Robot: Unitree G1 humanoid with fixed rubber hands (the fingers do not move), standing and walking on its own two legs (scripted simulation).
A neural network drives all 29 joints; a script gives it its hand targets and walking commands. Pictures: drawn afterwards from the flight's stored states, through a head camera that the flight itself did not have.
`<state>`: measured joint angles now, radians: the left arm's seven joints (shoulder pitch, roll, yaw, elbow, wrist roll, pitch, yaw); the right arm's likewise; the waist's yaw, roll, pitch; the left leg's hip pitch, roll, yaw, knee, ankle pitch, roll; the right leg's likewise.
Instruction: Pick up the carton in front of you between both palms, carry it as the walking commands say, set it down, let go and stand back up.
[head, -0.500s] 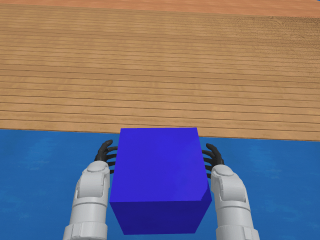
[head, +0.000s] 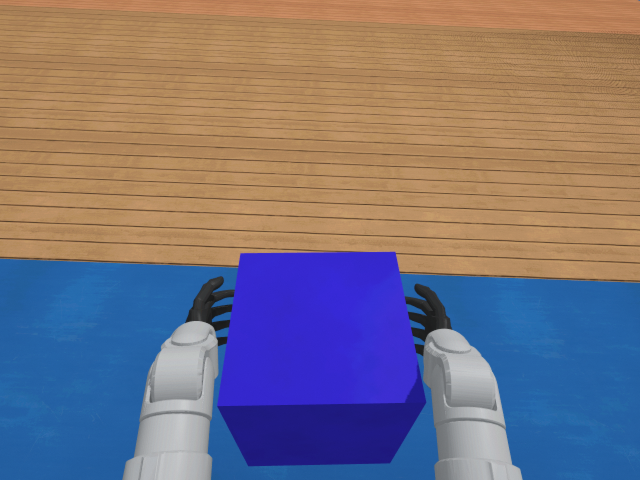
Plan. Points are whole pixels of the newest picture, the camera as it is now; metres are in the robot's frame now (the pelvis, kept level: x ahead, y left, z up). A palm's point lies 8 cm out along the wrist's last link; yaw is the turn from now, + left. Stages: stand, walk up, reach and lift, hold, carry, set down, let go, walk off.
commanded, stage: carry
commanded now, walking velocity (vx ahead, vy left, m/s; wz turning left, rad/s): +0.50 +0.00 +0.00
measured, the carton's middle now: (318, 363) +0.29 +0.00 -0.02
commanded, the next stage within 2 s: none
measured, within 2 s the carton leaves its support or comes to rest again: neither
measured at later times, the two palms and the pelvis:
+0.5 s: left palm (237, 227) +0.47 +0.13 +0.08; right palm (429, 240) +0.45 -0.17 +0.08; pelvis +0.19 -0.01 +0.00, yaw -2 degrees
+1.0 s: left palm (272, 132) +0.76 +0.10 +0.10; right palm (411, 138) +0.77 -0.20 +0.09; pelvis +0.50 -0.06 +0.01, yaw +2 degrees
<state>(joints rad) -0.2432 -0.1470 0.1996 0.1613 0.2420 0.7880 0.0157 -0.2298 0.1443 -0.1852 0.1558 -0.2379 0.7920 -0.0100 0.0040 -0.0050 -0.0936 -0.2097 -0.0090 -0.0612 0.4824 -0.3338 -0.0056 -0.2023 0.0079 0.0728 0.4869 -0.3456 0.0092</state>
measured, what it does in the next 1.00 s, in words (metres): walks ahead: left foot, then right foot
